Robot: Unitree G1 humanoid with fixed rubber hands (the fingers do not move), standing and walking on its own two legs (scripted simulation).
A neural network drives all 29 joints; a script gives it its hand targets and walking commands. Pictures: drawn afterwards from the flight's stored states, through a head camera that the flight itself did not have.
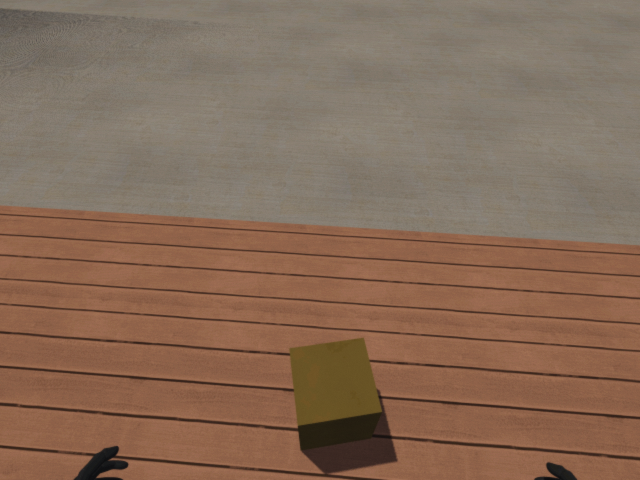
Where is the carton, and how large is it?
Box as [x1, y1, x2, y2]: [289, 338, 381, 449]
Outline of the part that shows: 363,338 289,348 300,449 324,446 371,437 381,413 381,409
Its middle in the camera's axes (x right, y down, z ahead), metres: +0.03 +0.46 +1.10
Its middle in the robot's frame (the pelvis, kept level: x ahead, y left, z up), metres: +0.44 -0.01 -0.66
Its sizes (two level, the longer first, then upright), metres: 0.210 0.200 0.250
